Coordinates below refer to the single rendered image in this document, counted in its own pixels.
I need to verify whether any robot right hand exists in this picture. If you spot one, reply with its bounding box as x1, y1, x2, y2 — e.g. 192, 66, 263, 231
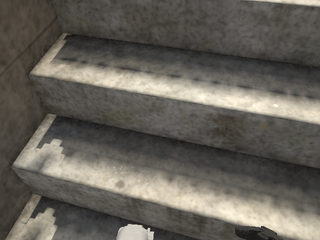
235, 226, 284, 240

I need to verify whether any robot left thigh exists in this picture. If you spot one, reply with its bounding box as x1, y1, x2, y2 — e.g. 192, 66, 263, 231
116, 224, 154, 240

